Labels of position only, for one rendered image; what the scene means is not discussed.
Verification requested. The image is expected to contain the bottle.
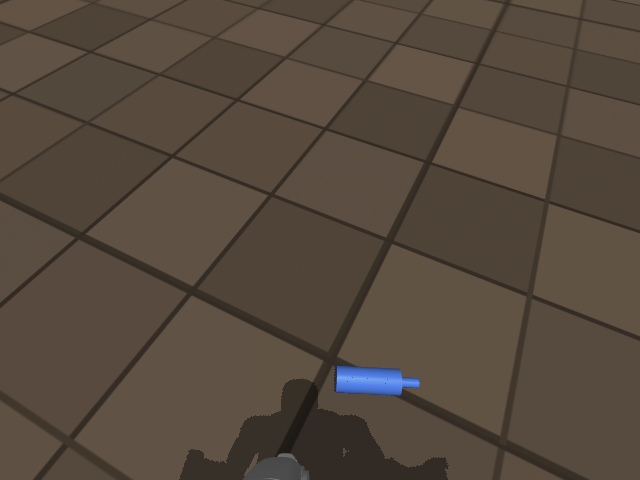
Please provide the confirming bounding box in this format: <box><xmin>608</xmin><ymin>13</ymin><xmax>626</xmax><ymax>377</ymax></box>
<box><xmin>335</xmin><ymin>366</ymin><xmax>419</xmax><ymax>396</ymax></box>

